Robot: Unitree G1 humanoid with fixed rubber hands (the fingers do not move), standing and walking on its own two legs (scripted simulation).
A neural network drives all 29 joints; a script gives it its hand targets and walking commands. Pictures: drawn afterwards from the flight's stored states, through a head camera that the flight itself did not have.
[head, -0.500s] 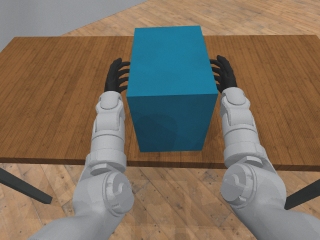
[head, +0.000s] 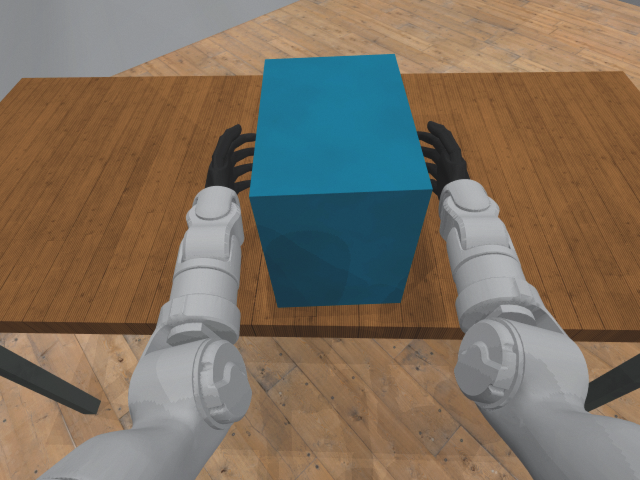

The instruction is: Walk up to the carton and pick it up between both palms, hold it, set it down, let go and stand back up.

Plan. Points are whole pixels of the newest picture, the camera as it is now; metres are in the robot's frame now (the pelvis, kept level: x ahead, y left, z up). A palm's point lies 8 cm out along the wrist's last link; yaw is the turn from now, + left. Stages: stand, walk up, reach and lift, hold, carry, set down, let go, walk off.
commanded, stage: set down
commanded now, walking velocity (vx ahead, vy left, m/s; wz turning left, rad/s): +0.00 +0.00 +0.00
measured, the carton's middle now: (334, 184) +0.49 -0.01 +0.07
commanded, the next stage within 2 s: none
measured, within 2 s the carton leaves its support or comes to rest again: neither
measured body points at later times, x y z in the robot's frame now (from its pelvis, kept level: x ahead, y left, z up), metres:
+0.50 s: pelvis -0.01 +0.00 +0.00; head +0.05 -0.02 +0.45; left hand +0.46 +0.16 +0.13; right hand +0.47 -0.21 +0.13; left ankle -0.02 +0.12 -0.75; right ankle -0.04 -0.11 -0.75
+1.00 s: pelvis -0.03 +0.00 +0.00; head +0.01 -0.02 +0.45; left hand +0.45 +0.18 +0.22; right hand +0.46 -0.21 +0.21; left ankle -0.02 +0.13 -0.75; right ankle -0.04 -0.11 -0.75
